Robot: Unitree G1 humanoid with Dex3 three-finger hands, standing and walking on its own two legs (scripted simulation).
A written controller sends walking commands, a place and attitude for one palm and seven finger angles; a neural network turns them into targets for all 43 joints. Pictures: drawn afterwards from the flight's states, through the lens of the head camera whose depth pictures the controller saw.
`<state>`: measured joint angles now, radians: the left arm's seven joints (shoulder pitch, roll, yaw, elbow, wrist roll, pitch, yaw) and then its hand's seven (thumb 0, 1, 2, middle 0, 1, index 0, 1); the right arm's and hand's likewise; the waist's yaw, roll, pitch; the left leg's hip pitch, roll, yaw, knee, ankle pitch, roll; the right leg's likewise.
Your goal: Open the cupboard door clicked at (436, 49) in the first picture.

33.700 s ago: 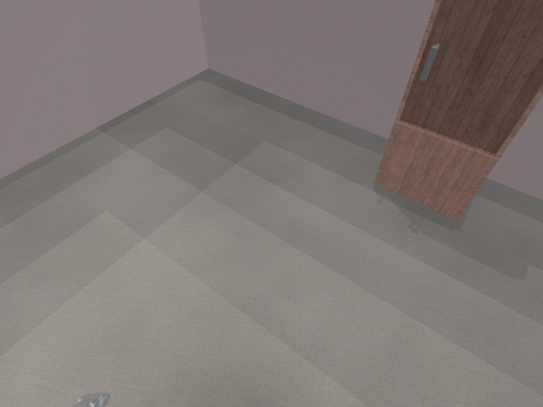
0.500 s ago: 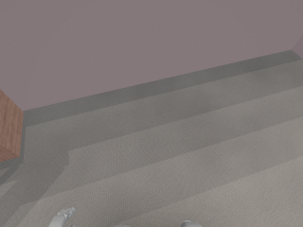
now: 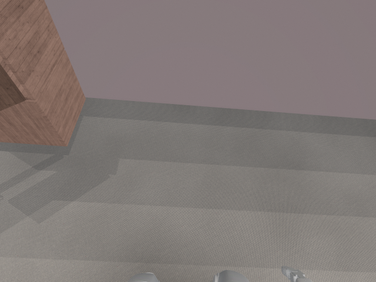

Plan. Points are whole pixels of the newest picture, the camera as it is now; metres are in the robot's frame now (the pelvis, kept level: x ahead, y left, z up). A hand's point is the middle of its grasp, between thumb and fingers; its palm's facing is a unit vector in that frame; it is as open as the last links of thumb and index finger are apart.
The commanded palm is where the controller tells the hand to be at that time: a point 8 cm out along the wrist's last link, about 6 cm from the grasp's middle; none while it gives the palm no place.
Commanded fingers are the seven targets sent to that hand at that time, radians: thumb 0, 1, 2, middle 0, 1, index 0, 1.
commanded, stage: turn to face it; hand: left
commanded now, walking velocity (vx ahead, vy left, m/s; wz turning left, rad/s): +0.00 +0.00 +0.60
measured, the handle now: out of the picture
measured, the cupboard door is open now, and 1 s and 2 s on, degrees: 43 43 43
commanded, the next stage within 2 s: take the last steps up to it in 1.16 s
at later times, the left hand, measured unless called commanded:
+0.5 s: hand out of the picture +0.06 +0.15 -0.14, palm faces +0.29 -0.92 -0.25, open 7.4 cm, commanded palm none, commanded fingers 0.00 0.90 0.90 -0.20 -0.30 -0.20 -0.30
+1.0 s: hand out of the picture +0.00 +0.20 -0.15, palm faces +0.56 -0.79 -0.26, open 7.4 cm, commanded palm none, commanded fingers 0.00 0.90 0.90 -0.20 -0.30 -0.20 -0.30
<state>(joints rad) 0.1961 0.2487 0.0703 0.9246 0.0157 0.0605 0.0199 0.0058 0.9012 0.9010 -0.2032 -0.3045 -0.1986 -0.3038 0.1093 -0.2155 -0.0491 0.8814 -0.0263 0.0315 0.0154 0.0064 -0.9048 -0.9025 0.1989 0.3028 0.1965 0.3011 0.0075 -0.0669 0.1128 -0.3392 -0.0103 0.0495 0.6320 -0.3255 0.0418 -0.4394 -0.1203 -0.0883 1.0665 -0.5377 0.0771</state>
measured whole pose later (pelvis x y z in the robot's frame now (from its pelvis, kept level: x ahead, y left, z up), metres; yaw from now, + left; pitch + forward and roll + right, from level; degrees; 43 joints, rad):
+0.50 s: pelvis +0.02 -0.05 +0.01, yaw +18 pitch +1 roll +2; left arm 0.17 0.18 0.03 0.86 0.02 0.00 0.03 0.00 0.90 0.90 -0.20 -0.30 -0.20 -0.30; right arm 0.15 -0.26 -0.08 0.95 -0.02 0.09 0.03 0.01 -0.91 -0.90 0.20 0.30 0.19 0.30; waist -0.04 0.01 0.11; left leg -0.50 0.01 0.01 1.09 -0.43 -0.07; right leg -0.20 -0.10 -0.15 0.52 -0.33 0.00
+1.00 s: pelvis +0.04 -0.03 +0.02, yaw +33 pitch +2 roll -1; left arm 0.14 0.25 0.06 0.90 0.01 0.05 0.01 0.00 0.91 0.90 -0.20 -0.30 -0.19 -0.30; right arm 0.16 -0.20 -0.03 0.93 -0.03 0.04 0.00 0.01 -0.90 -0.90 0.20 0.30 0.20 0.30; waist 0.00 0.00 0.09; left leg -0.27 -0.01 -0.05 0.49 -0.24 0.02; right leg -0.44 -0.07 -0.02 0.89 -0.43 0.08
